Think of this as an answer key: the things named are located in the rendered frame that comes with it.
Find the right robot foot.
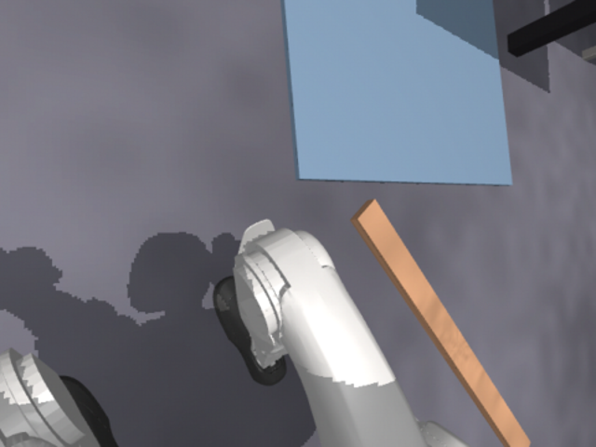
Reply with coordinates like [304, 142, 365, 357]
[213, 276, 287, 386]

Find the right robot hand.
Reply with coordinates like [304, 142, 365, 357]
[415, 417, 471, 447]

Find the left robot foot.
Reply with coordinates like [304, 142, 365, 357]
[59, 375, 118, 447]

